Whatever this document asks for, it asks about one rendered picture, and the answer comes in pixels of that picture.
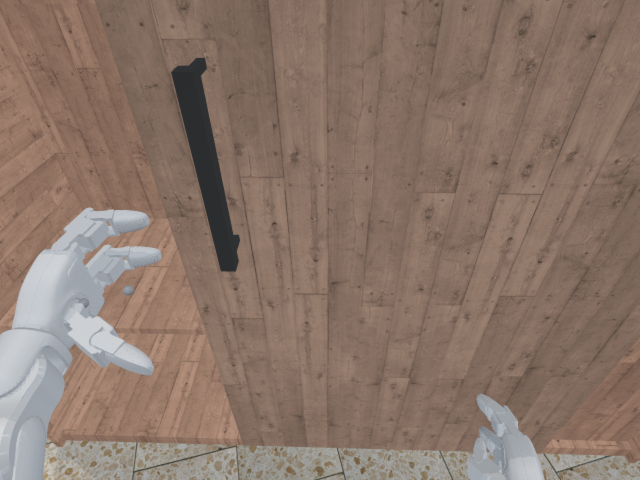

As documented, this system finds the robot left hand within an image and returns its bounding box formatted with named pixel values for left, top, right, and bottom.
left=12, top=207, right=162, bottom=375

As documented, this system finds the left robot forearm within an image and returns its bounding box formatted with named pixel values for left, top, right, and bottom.
left=0, top=328, right=73, bottom=480

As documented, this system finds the wardrobe door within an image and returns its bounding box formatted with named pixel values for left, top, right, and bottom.
left=95, top=0, right=640, bottom=454
left=553, top=338, right=640, bottom=441

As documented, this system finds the handle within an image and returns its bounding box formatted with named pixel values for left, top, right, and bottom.
left=171, top=58, right=240, bottom=272

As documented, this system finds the robot right hand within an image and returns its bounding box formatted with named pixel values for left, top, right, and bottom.
left=467, top=394, right=545, bottom=480

